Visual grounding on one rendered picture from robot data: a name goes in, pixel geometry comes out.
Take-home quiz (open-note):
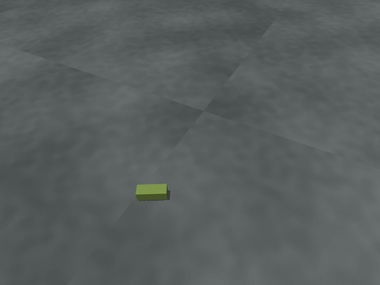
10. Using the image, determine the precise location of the carton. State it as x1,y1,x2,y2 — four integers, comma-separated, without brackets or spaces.
135,184,168,201

